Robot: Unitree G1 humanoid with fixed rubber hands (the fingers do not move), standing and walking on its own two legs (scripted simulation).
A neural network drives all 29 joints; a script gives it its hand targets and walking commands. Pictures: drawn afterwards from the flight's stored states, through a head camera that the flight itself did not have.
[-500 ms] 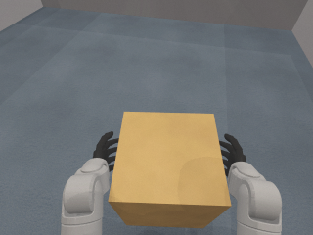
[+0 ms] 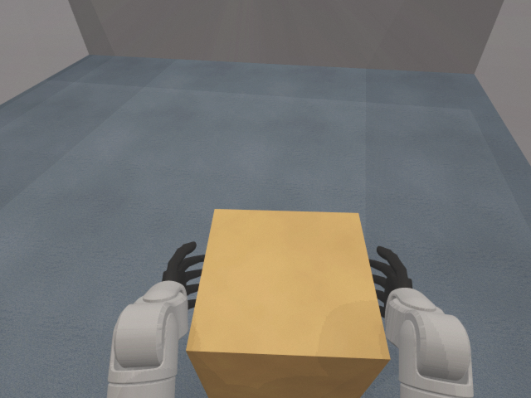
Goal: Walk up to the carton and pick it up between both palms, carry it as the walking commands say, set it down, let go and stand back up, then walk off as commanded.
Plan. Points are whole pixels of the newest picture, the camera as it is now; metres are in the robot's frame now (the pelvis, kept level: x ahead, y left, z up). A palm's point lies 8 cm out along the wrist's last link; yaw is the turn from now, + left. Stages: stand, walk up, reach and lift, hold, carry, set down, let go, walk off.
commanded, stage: carry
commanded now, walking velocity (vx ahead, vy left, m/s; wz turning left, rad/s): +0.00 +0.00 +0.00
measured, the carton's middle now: (282, 315) +0.26 -0.02 +0.01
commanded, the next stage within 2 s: none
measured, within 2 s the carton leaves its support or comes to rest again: neither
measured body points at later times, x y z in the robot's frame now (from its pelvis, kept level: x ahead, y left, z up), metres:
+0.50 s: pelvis -0.06 +0.00 +0.00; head -0.08 +0.00 +0.45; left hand +0.22 +0.15 +0.06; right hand +0.22 -0.15 +0.07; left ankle +0.02 +0.14 -0.73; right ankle +0.03 -0.12 -0.73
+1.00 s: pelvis -0.03 +0.01 +0.00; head -0.04 +0.01 +0.45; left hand +0.25 +0.16 +0.05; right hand +0.25 -0.15 +0.05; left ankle +0.02 +0.14 -0.73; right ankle +0.03 -0.12 -0.73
